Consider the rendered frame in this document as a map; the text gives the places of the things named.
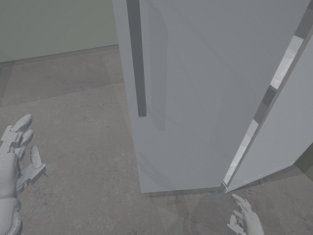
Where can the fridge door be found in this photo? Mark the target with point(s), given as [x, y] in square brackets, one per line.
[207, 67]

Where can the left robot hand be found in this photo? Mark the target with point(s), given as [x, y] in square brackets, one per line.
[14, 141]

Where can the right robot hand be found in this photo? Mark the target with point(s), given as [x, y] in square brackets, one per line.
[248, 220]

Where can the left robot forearm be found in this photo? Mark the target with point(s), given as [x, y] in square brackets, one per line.
[10, 219]

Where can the handle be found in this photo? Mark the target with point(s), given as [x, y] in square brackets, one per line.
[134, 20]

